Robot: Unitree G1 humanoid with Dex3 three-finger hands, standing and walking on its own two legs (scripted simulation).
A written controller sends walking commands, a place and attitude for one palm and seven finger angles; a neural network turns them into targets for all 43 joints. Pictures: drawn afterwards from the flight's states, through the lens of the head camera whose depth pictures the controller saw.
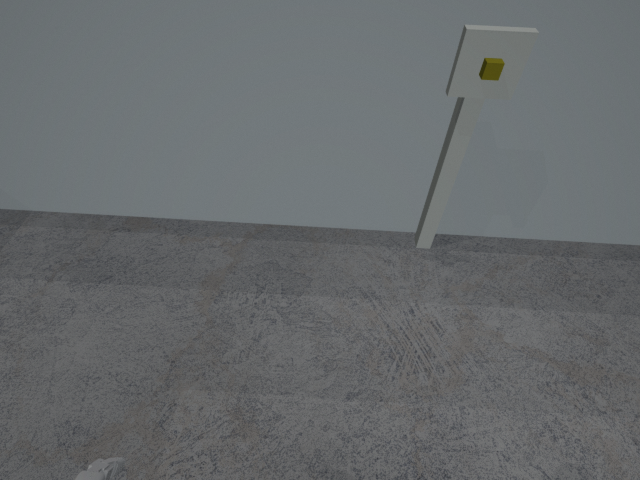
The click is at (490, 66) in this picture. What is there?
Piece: button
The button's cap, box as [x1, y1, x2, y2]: [479, 58, 504, 79]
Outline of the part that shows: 484,58 479,73 481,79 498,79 504,63 503,61 497,58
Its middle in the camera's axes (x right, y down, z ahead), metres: +0.45 -0.45 +1.02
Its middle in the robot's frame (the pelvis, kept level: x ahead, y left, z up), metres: +1.09 -0.39 +0.02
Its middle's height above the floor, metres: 0.79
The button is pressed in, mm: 0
